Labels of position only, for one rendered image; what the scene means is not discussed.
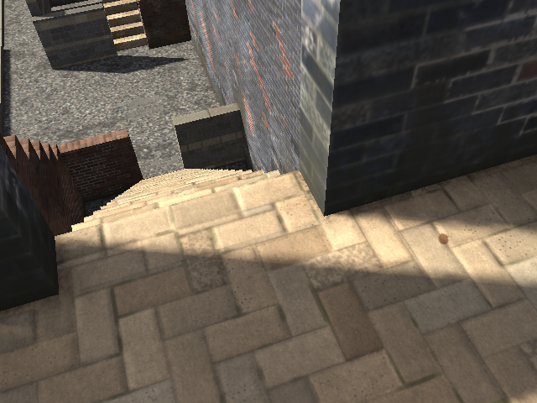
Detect stairs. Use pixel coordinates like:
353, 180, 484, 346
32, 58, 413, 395
71, 169, 280, 232
102, 0, 148, 51

